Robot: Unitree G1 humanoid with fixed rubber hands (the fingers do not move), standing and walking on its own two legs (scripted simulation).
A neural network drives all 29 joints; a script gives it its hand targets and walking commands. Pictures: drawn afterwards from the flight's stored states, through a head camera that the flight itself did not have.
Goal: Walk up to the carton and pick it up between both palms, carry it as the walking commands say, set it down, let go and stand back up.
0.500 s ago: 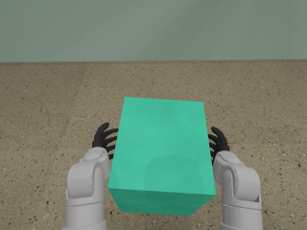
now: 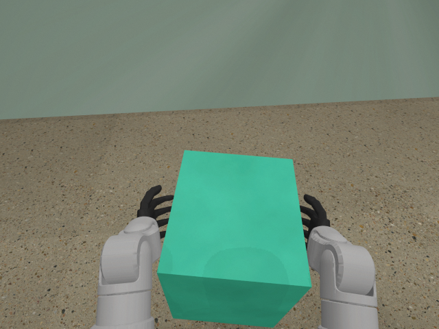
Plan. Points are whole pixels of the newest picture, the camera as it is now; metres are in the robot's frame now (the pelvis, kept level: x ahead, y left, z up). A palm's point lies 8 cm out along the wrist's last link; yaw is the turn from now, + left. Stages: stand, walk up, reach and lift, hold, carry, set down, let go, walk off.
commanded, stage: carry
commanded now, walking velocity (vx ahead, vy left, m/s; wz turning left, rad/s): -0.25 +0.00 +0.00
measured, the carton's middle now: (230, 242) +0.30 +0.00 +0.03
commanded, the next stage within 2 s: none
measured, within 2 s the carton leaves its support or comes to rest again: neither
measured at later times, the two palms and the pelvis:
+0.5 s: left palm (150, 275) +0.22 +0.12 +0.08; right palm (341, 286) +0.20 -0.17 +0.08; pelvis -0.04 -0.01 -0.01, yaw +0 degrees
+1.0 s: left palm out of the picture +0.11 +0.09 +0.10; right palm out of the picture +0.09 -0.20 +0.09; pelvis -0.16 -0.03 +0.01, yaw -1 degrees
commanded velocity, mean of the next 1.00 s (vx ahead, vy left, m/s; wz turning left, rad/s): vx -0.25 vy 0.00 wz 0.00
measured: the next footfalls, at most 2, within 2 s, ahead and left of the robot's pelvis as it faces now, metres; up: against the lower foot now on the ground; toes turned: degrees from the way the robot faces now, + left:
left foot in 0.50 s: +0.07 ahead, +0.09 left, +0.00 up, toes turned +5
right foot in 0.78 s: -0.06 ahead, -0.13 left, +0.00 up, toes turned -7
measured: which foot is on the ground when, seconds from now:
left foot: down 0.00-0.38, up 0.40-0.48, down 0.50-0.78, up 0.80-1.00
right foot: down 0.00-0.52, up 0.54-0.76, down 0.78-1.00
